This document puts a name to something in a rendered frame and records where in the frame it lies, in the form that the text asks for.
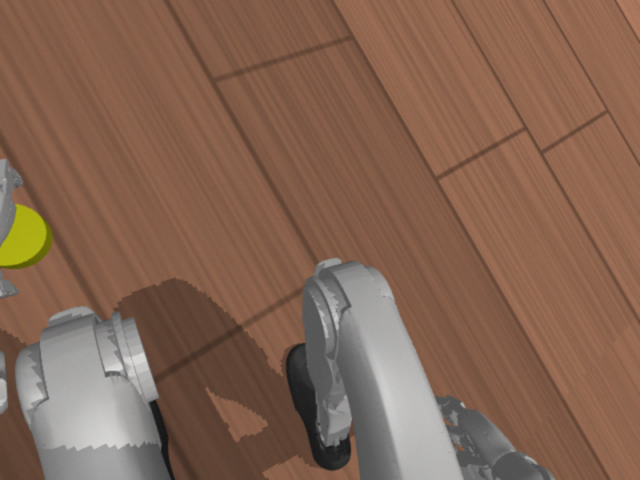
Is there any right robot foot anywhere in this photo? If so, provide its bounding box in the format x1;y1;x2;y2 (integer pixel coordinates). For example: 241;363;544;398
286;343;351;471

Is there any right robot hand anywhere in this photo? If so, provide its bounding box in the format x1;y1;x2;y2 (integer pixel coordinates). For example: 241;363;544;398
435;395;517;480

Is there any left robot foot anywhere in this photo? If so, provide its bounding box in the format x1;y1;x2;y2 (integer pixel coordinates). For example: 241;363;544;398
149;400;175;480

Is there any tin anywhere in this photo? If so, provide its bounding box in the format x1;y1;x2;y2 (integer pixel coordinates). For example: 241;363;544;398
0;204;53;269

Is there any right robot arm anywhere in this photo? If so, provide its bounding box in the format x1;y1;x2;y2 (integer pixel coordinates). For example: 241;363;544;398
491;452;555;480

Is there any left robot hand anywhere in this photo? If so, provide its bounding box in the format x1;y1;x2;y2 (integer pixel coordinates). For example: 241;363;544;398
0;159;23;298

